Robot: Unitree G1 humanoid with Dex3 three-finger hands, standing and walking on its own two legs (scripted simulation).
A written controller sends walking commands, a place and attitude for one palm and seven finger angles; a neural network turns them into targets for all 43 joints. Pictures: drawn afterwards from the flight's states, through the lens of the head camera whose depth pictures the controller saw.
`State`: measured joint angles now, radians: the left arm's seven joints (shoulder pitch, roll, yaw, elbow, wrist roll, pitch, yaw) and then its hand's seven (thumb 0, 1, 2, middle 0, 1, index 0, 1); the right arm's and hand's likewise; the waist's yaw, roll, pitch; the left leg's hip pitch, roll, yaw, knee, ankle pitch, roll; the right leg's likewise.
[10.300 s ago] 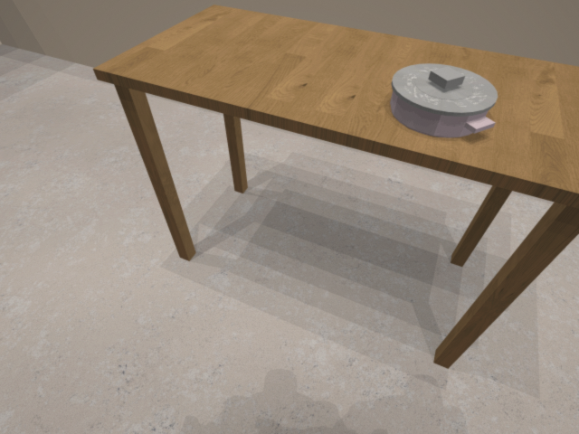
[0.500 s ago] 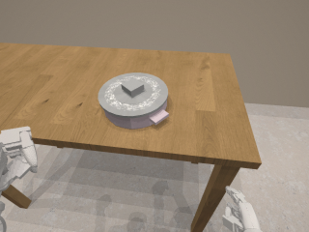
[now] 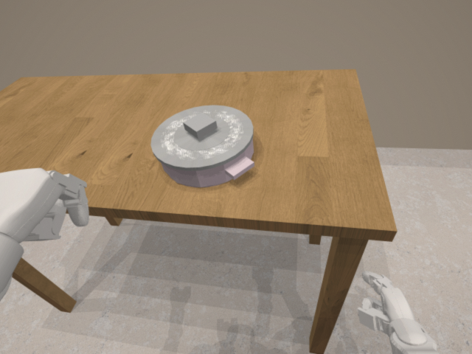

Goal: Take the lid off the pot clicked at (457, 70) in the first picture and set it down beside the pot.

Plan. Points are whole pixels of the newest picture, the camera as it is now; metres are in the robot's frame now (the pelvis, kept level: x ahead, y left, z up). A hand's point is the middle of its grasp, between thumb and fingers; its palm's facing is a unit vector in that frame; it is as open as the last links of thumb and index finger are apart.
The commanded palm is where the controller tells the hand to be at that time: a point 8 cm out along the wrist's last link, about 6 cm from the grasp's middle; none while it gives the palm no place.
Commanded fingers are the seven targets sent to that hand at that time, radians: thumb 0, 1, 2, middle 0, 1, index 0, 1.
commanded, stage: reach forward and open the fingers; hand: left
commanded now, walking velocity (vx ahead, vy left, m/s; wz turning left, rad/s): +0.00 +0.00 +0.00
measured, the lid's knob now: (200, 125) +0.49 +0.14 +0.16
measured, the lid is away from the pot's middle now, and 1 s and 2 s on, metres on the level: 0.00 0.00 0.01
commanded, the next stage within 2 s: move the open hand above the knob in 0.68 s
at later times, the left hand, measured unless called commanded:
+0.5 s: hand (51, 196) +0.25 +0.28 +0.21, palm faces -0.04 +0.01 -1.00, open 9.0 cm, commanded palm +0.21 +0.28 +0.28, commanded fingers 0.00 -0.39 1.74 -0.89 -0.08 -0.89 -0.08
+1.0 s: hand (78, 177) +0.30 +0.28 +0.20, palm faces -0.07 -0.05 -1.00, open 10.0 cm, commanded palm +0.27 +0.28 +0.29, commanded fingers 0.00 -0.39 1.70 -0.88 -0.08 -0.88 -0.08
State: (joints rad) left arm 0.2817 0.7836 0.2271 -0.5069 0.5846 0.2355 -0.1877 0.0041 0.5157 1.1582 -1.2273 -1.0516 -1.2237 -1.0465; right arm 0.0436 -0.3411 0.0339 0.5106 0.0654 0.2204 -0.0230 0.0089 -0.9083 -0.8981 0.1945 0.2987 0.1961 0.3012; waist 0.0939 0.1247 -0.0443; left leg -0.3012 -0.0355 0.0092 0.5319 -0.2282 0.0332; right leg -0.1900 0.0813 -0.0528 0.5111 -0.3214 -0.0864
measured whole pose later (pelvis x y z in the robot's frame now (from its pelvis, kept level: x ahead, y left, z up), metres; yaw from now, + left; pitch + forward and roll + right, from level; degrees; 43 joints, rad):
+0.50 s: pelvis -0.05 +0.04 +0.00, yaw +0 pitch -4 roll -1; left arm -0.26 0.76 -0.01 -0.17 0.70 0.13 -0.42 0.00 -0.30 1.66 -0.96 -0.20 -0.96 -0.20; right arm 0.08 -0.29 0.07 0.59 0.07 0.10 -0.02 0.01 -0.91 -0.90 0.20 0.30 0.20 0.30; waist 0.09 0.13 0.02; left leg -0.25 -0.07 0.03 0.42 -0.11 0.08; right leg -0.16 0.05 -0.04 0.46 -0.23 -0.04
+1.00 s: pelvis -0.03 +0.06 +0.00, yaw +1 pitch -2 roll -1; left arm -0.44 0.66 -0.15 -0.11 0.75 0.22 -0.46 0.00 -0.39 1.70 -0.89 -0.08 -0.89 -0.08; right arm 0.07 -0.29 0.06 0.57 0.07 0.08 0.01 0.01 -0.91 -0.90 0.20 0.30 0.20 0.30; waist 0.09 0.11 0.03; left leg -0.26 -0.11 0.03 0.42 -0.12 0.12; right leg -0.18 0.01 -0.03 0.48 -0.26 -0.02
